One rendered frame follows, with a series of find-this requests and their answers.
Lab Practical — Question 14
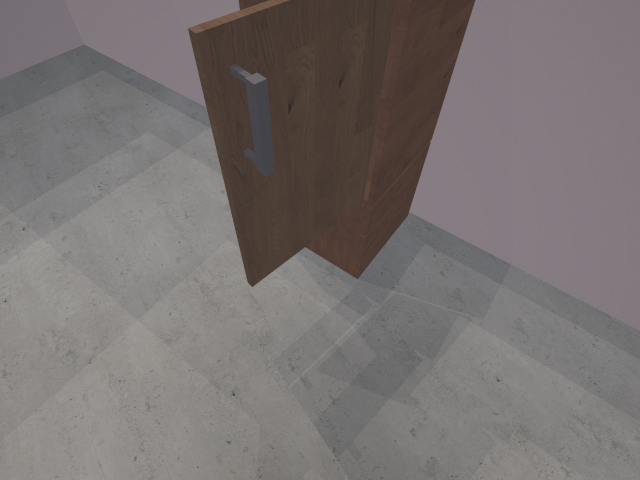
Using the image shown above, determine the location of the handle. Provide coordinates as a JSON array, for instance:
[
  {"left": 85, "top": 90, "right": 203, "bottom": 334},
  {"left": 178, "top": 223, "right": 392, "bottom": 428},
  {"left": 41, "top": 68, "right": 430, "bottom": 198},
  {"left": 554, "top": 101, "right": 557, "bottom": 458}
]
[{"left": 230, "top": 64, "right": 275, "bottom": 177}]

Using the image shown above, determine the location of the cupboard door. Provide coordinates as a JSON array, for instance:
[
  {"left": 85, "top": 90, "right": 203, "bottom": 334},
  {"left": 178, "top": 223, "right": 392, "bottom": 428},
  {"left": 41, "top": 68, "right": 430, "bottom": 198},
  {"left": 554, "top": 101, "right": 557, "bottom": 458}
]
[{"left": 188, "top": 0, "right": 397, "bottom": 287}]

